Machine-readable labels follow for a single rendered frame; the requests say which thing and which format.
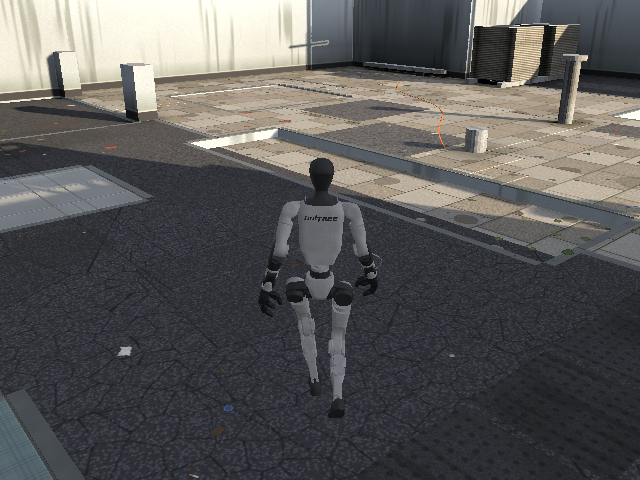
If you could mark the robot left forearm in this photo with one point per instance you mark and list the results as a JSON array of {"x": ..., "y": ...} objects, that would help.
[{"x": 272, "y": 270}]

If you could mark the robot right upper arm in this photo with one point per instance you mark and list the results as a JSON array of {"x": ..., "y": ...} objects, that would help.
[{"x": 352, "y": 212}]

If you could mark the humanoid robot head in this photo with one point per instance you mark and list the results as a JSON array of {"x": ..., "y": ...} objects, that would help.
[{"x": 321, "y": 173}]

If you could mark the robot right hand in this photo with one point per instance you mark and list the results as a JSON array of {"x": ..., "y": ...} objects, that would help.
[{"x": 365, "y": 281}]

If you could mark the robot right forearm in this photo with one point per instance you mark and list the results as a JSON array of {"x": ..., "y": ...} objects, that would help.
[{"x": 368, "y": 264}]

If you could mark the left robot thigh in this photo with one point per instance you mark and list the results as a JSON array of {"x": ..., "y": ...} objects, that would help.
[{"x": 296, "y": 295}]

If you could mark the robot left upper arm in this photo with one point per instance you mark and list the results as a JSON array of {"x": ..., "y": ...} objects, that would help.
[{"x": 289, "y": 211}]

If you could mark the robot left hand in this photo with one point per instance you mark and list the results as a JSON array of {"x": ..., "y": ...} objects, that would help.
[{"x": 264, "y": 301}]

